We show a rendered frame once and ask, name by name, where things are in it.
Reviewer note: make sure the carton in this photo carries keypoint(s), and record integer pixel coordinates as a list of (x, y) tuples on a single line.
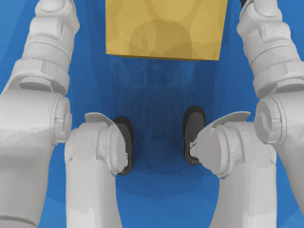
[(178, 30)]

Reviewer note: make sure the right robot forearm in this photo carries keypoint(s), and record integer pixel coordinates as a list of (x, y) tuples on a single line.
[(268, 46)]

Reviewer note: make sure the left robot forearm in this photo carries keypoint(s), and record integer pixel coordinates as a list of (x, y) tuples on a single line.
[(48, 50)]

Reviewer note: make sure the robot left foot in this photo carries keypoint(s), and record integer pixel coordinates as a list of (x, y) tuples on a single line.
[(126, 129)]

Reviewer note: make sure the robot right upper arm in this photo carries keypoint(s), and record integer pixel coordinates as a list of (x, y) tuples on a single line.
[(279, 121)]

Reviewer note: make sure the robot left upper arm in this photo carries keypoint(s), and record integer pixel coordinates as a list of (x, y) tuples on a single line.
[(32, 122)]

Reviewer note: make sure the robot right shin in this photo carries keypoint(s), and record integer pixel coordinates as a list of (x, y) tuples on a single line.
[(199, 148)]

